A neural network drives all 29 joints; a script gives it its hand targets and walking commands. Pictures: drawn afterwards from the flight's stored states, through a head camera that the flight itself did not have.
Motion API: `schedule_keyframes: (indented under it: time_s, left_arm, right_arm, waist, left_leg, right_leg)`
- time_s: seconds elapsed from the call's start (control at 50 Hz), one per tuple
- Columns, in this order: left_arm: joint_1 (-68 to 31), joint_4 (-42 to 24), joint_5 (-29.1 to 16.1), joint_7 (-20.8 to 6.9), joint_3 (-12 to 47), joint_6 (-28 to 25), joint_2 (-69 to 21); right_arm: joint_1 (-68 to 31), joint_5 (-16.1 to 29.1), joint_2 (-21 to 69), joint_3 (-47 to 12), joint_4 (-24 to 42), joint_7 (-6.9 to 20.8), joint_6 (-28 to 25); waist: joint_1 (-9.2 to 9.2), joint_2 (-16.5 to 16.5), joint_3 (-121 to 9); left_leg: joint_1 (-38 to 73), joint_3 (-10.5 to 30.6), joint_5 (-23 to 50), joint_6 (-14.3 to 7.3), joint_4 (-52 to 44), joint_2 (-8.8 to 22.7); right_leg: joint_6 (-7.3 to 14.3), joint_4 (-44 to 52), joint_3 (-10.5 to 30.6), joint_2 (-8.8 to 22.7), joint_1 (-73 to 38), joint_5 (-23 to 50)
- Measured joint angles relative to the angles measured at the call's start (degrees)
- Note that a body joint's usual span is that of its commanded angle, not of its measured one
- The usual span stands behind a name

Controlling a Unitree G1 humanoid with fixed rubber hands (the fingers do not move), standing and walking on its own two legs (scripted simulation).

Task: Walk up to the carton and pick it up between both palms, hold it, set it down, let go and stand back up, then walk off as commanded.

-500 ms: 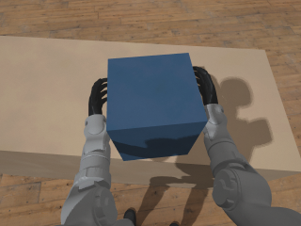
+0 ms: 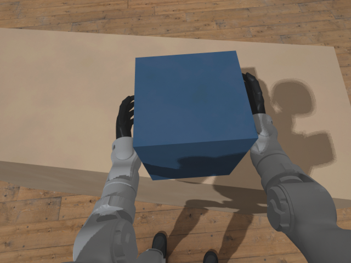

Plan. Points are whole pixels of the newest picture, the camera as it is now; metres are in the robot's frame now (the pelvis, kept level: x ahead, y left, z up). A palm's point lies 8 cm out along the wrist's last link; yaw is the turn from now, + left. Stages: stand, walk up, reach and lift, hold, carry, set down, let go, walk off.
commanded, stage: set down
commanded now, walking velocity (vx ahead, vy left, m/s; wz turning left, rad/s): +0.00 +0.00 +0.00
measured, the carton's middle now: (188, 124) +0.41 +0.03 -0.01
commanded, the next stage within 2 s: none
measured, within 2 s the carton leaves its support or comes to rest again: neither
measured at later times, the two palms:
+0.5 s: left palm (109, 120) +0.38 +0.20 +0.04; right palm (290, 86) +0.46 -0.18 +0.08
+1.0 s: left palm (93, 104) +0.38 +0.20 +0.12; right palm (308, 66) +0.45 -0.17 +0.16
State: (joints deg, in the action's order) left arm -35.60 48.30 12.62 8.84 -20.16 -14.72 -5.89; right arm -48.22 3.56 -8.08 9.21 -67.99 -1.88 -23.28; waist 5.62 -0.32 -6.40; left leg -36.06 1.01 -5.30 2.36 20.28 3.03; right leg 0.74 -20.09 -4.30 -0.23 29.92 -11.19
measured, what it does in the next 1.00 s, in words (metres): stands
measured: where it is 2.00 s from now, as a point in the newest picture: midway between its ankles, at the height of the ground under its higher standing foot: outside the picture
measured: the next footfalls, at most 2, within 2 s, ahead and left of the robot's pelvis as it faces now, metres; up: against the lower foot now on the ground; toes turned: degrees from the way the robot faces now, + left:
none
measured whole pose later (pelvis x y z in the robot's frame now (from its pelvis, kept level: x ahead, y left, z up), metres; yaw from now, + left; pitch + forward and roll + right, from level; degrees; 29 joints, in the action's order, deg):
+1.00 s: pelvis -0.04 +0.00 +0.00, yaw +0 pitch +18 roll -1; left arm -44.5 38.3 -1.0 10.0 -10.6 15.8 4.0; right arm -60.7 24.7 -25.1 -4.9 -67.3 4.2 5.5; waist 5.8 1.0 -14.2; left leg -36.0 1.0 -2.6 2.4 20.3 3.1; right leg 0.5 -21.5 -4.3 -0.2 30.6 -9.2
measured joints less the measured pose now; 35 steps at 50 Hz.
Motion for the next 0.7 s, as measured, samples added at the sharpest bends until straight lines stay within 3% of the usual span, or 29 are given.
schedule_keyframes:
  time_s: [0.32, 0.5, 0.7]
  left_arm:
    - [-1.50, 0.99, -9.06, 0.03, 5.01, 0.32, 5.03]
    - [-2.31, 0.82, -11.49, -0.05, 6.34, 6.87, 7.65]
    - [-5.02, -3.91, -13.14, -0.06, 7.80, 16.20, 9.19]
  right_arm:
    - [-4.20, 14.40, -9.63, -12.09, -0.63, 0.74, 6.62]
    - [-5.18, 18.74, -12.99, -14.07, -0.63, 2.76, 11.75]
    - [-8.90, 21.10, -16.57, -14.14, 0.49, 4.50, 18.89]
  waist:
    - [0.16, -0.11, -4.05]
    - [0.20, -0.09, -7.05]
    - [0.20, 0.10, -7.79]
  left_leg:
    - [-2.26, -0.02, 0.73, 0.00, 0.01, 0.07]
    - [-2.27, -0.04, 0.95, 0.00, 0.01, 0.07]
    - [-2.22, -0.02, 2.00, 0.00, 0.01, 0.08]
  right_leg:
    - [-0.03, -1.42, 0.00, 0.00, 2.94, -0.03]
    - [-0.03, -1.42, 0.00, 0.00, 2.95, 0.20]
    - [-0.19, -1.42, 0.00, 0.00, 2.92, 1.27]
